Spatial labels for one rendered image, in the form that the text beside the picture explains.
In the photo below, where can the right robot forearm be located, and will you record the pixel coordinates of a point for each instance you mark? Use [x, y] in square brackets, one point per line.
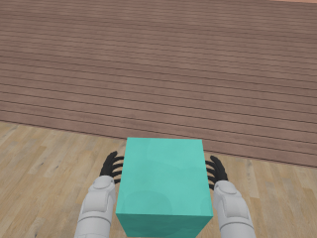
[234, 217]

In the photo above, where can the left robot forearm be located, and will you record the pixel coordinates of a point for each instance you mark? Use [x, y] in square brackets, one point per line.
[95, 216]

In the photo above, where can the right robot hand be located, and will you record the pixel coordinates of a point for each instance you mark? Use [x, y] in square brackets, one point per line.
[218, 172]

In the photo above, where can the carton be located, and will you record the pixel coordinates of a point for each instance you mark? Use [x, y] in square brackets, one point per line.
[164, 190]

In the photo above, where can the left robot hand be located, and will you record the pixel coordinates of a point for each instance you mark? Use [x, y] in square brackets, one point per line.
[108, 166]

